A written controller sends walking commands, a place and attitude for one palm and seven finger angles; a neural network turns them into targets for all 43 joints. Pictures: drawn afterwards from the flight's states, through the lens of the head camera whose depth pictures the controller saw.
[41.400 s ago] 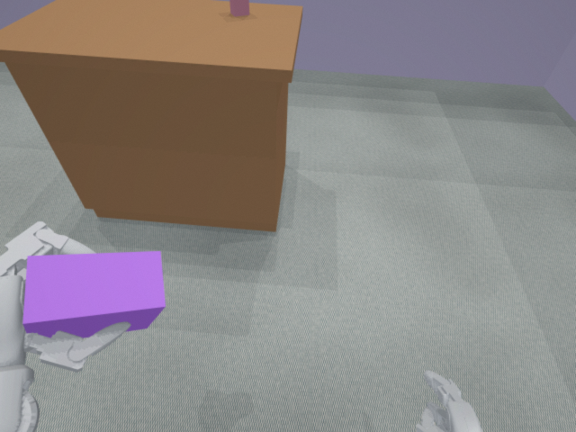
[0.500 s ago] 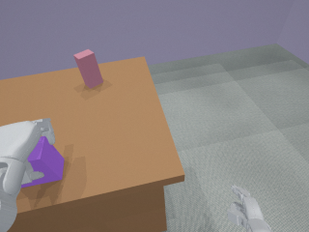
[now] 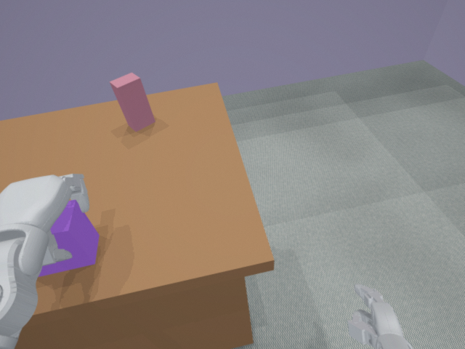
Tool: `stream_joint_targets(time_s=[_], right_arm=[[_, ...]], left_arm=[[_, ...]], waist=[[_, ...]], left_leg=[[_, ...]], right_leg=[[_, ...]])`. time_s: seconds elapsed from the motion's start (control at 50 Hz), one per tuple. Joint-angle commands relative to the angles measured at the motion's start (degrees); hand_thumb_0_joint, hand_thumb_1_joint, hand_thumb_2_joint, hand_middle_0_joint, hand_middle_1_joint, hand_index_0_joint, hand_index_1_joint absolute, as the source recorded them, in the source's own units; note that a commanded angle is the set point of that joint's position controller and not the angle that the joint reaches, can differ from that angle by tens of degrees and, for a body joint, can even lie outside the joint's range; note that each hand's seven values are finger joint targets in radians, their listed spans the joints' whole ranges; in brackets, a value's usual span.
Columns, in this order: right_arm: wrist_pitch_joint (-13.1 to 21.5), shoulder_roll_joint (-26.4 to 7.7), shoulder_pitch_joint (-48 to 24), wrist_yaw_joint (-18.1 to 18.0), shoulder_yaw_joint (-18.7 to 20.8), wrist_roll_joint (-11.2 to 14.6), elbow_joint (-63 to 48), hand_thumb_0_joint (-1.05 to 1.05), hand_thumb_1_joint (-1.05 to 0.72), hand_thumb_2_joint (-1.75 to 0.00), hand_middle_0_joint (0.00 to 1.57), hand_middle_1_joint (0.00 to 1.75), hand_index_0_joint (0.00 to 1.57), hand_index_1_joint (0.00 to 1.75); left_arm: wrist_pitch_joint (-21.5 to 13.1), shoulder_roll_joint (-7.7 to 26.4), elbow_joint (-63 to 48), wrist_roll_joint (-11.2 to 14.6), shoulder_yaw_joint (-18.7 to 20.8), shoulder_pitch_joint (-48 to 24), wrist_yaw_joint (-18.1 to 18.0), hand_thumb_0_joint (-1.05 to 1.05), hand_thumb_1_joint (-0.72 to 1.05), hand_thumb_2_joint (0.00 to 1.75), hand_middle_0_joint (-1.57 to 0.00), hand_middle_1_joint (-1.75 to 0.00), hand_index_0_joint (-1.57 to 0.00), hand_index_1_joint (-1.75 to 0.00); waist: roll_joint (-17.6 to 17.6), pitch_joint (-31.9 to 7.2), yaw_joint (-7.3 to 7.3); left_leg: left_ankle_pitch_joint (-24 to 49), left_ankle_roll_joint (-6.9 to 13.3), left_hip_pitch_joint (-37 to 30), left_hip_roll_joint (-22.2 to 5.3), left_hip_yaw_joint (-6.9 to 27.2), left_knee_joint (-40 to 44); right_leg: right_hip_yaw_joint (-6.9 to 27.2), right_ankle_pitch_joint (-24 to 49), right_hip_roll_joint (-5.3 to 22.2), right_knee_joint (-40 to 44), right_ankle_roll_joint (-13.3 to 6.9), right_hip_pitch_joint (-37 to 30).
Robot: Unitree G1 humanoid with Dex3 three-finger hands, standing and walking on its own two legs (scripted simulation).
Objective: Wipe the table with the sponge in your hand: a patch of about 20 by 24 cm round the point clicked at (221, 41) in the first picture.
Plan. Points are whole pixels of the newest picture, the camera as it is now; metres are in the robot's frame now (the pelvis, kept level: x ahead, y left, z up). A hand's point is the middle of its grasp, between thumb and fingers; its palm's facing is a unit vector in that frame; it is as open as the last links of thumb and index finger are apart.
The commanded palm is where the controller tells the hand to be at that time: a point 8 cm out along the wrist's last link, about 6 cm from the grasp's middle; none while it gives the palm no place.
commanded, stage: wipe forward along the first lane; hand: left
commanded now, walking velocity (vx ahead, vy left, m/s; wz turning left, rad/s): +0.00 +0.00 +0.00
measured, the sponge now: (58, 245) +0.22 +0.35 +0.08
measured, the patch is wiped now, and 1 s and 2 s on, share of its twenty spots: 0.10 0.25 0.35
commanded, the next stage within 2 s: slide across to the middle lane in 1.48 s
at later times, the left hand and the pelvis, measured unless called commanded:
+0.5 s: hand (66, 200) +0.28 +0.34 +0.13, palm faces -0.12 +0.02 -0.99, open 9.9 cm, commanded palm +0.28 +0.34 +0.16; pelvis -0.01 -0.03 -0.01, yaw +0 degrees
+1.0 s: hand (68, 180) +0.32 +0.36 +0.13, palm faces -0.19 +0.05 -0.98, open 10.0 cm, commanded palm +0.33 +0.36 +0.16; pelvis -0.02 -0.05 -0.02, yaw -1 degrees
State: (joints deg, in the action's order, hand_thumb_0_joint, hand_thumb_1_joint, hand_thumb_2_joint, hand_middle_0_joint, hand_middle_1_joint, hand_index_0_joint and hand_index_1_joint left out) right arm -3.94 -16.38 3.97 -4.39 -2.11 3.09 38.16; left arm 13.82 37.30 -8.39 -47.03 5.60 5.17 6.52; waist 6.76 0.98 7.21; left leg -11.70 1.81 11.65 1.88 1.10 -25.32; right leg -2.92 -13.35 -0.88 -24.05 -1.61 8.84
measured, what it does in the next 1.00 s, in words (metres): shifts its weight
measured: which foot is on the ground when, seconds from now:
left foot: down 0.00-1.00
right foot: down 0.00-1.00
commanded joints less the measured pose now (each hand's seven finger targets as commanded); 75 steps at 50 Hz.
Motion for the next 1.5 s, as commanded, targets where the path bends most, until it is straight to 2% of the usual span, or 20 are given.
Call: stream_joint_targets(time_s=[0.0,0.06,0.12,0.22,0.28,0.34,0.4,0.54,0.68,0.7,0.78,0.82,0.88,1.0,1.08,1.12,1.2,1.28,1.44,1.48], right_arm=[[3.0,-6.9,-8.1,-0.8,2.3,0.1,-8.5,0.0,-0.9,-0.9,0.2,0.3,0.2,0.3],[2.8,-7.4,-7.3,-1.0,2.5,0.4,-7.5,0.0,-0.9,-0.9,0.2,0.3,0.2,0.3],[2.9,-7.5,-6.5,-0.9,2.9,0.3,-7.7,0.0,-0.9,-0.9,0.2,0.3,0.2,0.3],[2.6,-7.9,-4.9,-0.7,3.4,0.4,-7.8,0.0,-0.9,-0.9,0.2,0.3,0.2,0.3],[2.6,-8.1,-4.6,-0.9,3.7,0.6,-7.8,0.0,-0.9,-0.9,0.2,0.3,0.2,0.3],[2.7,-8.8,-2.2,-1.1,4.0,0.7,-6.7,0.0,-0.9,-0.9,0.2,0.3,0.2,0.3],[2.9,-9.1,-0.8,-1.2,4.4,0.7,-6.1,0.0,-0.9,-0.9,0.2,0.3,0.2,0.3],[2.1,-9.8,1.8,-0.9,5.1,1.1,-5.4,0.0,-0.9,-0.9,0.2,0.3,0.2,0.3],[1.5,-10.0,4.3,-0.8,5.3,1.4,-5.1,0.0,-0.9,-0.9,0.2,0.3,0.2,0.3],[1.5,-10.1,5.2,-0.8,5.2,1.5,-4.7,0.0,-0.9,-0.9,0.2,0.3,0.2,0.3],[1.6,-10.4,6.6,-0.8,5.2,1.7,-4.4,0.0,-0.9,-0.9,0.2,0.3,0.2,0.3],[1.4,-10.8,8.3,-0.7,5.4,1.6,-3.7,0.0,-0.9,-0.9,0.2,0.3,0.2,0.3],[1.2,-10.7,8.8,-0.7,5.4,1.7,-3.9,0.0,-0.9,-0.9,0.2,0.3,0.2,0.3],[0.8,-11.4,10.8,-0.9,5.2,2.2,-3.3,0.0,-0.9,-0.9,0.2,0.3,0.2,0.3],[0.8,-11.1,11.5,-0.9,5.3,2.3,-3.5,0.0,-0.9,-0.9,0.2,0.3,0.2,0.3],[0.5,-11.1,12.3,-0.8,5.4,2.2,-3.4,0.0,-0.9,-0.9,0.2,0.3,0.2,0.3],[0.4,-11.6,13.4,-0.9,5.5,2.3,-3.0,0.0,-0.9,-0.9,0.2,0.3,0.2,0.3],[0.2,-11.4,13.6,-0.7,5.6,2.4,-2.9,0.0,-0.9,-0.9,0.2,0.3,0.2,0.3],[-0.3,-11.8,14.6,-0.8,5.2,2.4,-2.3,0.0,-0.9,-0.9,0.2,0.3,0.2,0.3],[-0.4,-11.3,14.1,-0.8,5.1,2.5,-2.9,0.0,-0.9,-0.9,0.2,0.3,0.2,0.3]], left_arm=[[-0.4,13.0,2.1,-2.2,5.5,-15.6,-2.2,0.0,0.1,1.3,-1.2,-1.6,-1.2,-1.6],[-1.6,13.7,8.2,-2.5,4.9,-19.6,-1.3,0.0,0.1,1.3,-1.2,-1.6,-1.2,-1.6],[-3.5,15.6,9.2,-2.7,6.7,-19.2,-0.9,0.0,0.1,1.3,-1.2,-1.6,-1.2,-1.6],[-6.7,15.6,14.0,-2.0,7.1,-19.3,-0.1,0.0,0.1,1.3,-1.2,-1.6,-1.2,-1.6],[-8.7,19.0,16.6,-1.7,10.0,-20.7,-0.3,0.0,0.1,1.3,-1.2,-1.6,-1.2,-1.6],[-10.3,18.7,21.6,-2.2,8.5,-25.2,-0.7,0.0,0.1,1.3,-1.2,-1.6,-1.2,-1.6],[-11.8,19.9,24.9,-3.3,8.5,-28.4,-1.1,0.0,0.1,1.3,-1.2,-1.6,-1.2,-1.6],[-14.5,22.3,34.1,-3.7,9.5,-31.1,-1.3,0.0,0.1,1.3,-1.2,-1.6,-1.2,-1.6],[-17.9,25.2,40.1,-4.7,9.9,-37.5,-1.5,0.0,0.1,1.3,-1.2,-1.6,-1.2,-1.6],[-18.3,23.9,42.6,-4.7,8.5,-39.0,-1.6,0.0,0.1,1.3,-1.2,-1.6,-1.2,-1.6],[-19.9,26.4,45.5,-6.1,8.3,-45.2,-1.7,0.0,0.1,1.3,-1.2,-1.6,-1.2,-1.6],[-20.3,27.4,48.7,-6.9,8.7,-45.7,-2.1,0.0,0.1,1.3,-1.2,-1.6,-1.2,-1.6],[-21.1,28.6,49.4,-7.0,9.0,-48.0,-2.0,0.0,0.1,1.3,-1.2,-1.6,-1.2,-1.6],[-21.7,31.9,54.3,-6.8,9.2,-52.4,-1.8,0.0,0.1,1.3,-1.2,-1.6,-1.2,-1.6],[-22.9,31.6,55.0,-7.9,8.6,-52.7,-1.9,0.0,0.1,1.3,-1.2,-1.6,-1.2,-1.6],[-23.0,30.7,56.4,-8.0,8.2,-51.4,-2.4,0.0,0.1,1.3,-1.2,-1.6,-1.2,-1.6],[-23.7,33.2,56.8,-7.5,10.1,-53.7,-3.2,0.0,0.1,1.3,-1.2,-1.6,-1.2,-1.6],[-24.0,31.5,57.1,-7.4,8.8,-54.2,-3.9,0.0,0.1,1.3,-1.2,-1.6,-1.2,-1.6],[-22.4,33.1,60.6,-9.2,7.8,-56.4,-4.1,0.0,0.1,1.3,-1.2,-1.6,-1.2,-1.6],[-22.2,29.6,59.3,-9.0,5.2,-56.9,-3.3,0.0,0.1,1.3,-1.2,-1.6,-1.2,-1.6]], waist=[[-6.2,-6.9,-2.88],[-8.0,-5.9,-3.6],[-7.5,-9.1,-2.87],[-8.1,-7.8,-3.26],[-7.8,-6.9,-3.17],[-9.5,-5.5,-4.56],[-7.4,-6.2,-4.63],[-10.6,-8.5,-5.08],[-9.8,-9.8,-5.87],[-11.1,-8.8,-6.39],[-9.0,-9.9,-6.85],[-10.9,-10.6,-7.13],[-9.4,-13.5,-7.23],[-9.8,-12.8,-8.33],[-6.2,-14.6,-7.9],[-8.2,-14.5,-8.03],[-8.6,-15.5,-8.36],[-8.4,-15.9,-8.92],[-7.6,-15.1,-9.26],[-5.8,-15.9,-9.37]], left_leg=[[3.1,0.5,-1.9,0.4,0.9,3.8],[1.7,0.8,-1.2,0.7,0.5,3.3],[3.7,1.0,-1.3,0.9,0.2,2.4],[3.5,1.3,0.5,1.2,-0.4,0.8],[2.6,1.4,1.8,1.4,-0.4,-0.1],[0.5,1.7,3.4,1.5,-0.8,-0.9],[-0.1,1.7,4.4,1.7,-0.9,-1.6],[-1.9,1.8,9.5,1.5,-1.0,-4.4],[-3.9,2.0,13.7,1.5,-0.7,-6.3],[-5.1,2.1,14.8,1.3,-0.9,-6.7],[-6.1,2.1,16.7,1.2,-0.5,-7.6],[-6.4,2.2,18.4,1.3,-0.4,-8.8],[-5.6,2.1,19.0,1.1,0.1,-9.5],[-8.3,2.3,22.8,1.0,0.5,-10.5],[-6.3,2.2,22.2,1.0,1.1,-10.7],[-6.9,2.4,22.7,1.1,1.2,-11.0],[-7.0,2.5,23.7,0.8,1.1,-11.4],[-6.3,2.4,23.4,0.7,1.1,-11.3],[-7.0,2.7,22.9,0.8,0.8,-10.7],[-5.6,2.6,20.5,0.9,0.9,-9.5]], right_leg=[[2.7,0.9,-1.3,5.4,-1.2,1.4],[3.0,0.1,-1.1,6.1,-0.7,2.5],[3.3,2.7,-0.9,5.1,-0.9,0.3],[3.8,4.7,-0.7,4.6,-0.6,1.1],[5.5,4.3,-0.6,4.7,-0.7,1.8],[4.8,2.1,-0.5,4.8,-0.1,4.3],[5.2,0.7,-0.5,4.3,-0.4,5.3],[7.2,2.1,0.4,2.2,0.0,5.0],[8.4,0.5,0.6,0.8,-0.1,6.9],[8.3,-1.1,0.9,0.8,0.2,7.7],[9.0,-3.0,0.8,0.2,-0.1,9.2],[9.3,-2.4,0.8,-0.4,0.1,8.9],[10.3,0.4,1.2,-1.3,-0.2,7.4],[11.2,-3.3,1.3,-1.2,0.0,8.0],[10.5,-0.2,0.8,-2.4,-0.9,8.3],[10.2,-0.5,0.5,-2.3,-0.6,8.7],[10.6,-0.1,0.5,-2.6,-0.5,8.2],[9.7,1.9,0.3,-3.0,-0.6,8.8],[8.6,-0.6,-0.4,-2.2,-0.6,10.4],[7.4,0.7,-0.8,-2.1,-0.9,10.8]])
